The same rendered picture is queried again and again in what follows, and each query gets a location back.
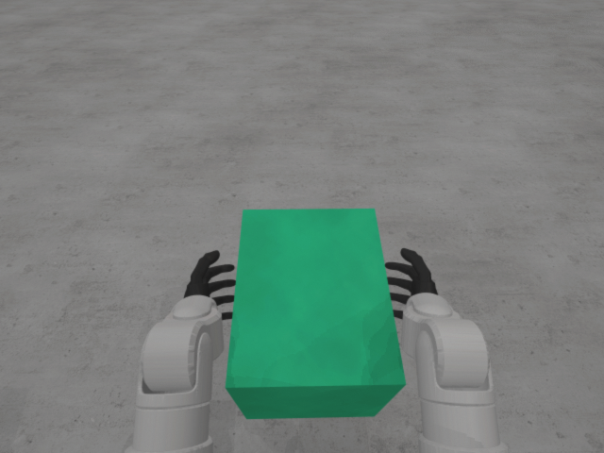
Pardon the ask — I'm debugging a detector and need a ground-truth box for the left robot forearm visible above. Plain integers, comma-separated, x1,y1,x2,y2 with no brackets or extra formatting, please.
125,295,224,453

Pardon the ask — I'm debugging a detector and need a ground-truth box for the left robot hand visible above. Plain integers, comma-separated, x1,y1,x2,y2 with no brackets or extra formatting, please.
184,250,236,320

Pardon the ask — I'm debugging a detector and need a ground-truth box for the right robot hand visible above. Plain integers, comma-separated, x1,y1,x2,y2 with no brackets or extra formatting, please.
385,248,438,320

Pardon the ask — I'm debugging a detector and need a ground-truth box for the carton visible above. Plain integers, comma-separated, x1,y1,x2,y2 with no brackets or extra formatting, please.
226,209,406,419

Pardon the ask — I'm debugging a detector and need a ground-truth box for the right robot forearm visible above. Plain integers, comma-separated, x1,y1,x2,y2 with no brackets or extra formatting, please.
401,293,509,453

